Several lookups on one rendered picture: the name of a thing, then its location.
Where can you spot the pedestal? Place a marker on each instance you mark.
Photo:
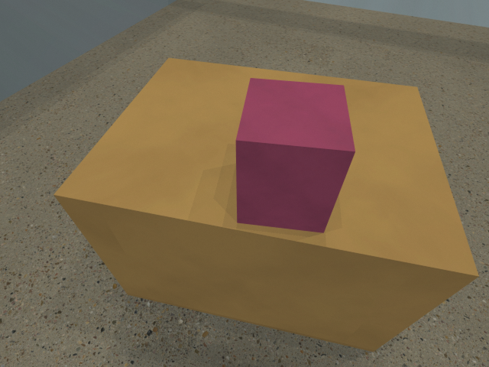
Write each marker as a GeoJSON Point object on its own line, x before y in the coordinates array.
{"type": "Point", "coordinates": [156, 198]}

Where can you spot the carton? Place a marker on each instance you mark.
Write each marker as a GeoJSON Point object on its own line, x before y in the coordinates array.
{"type": "Point", "coordinates": [293, 150]}

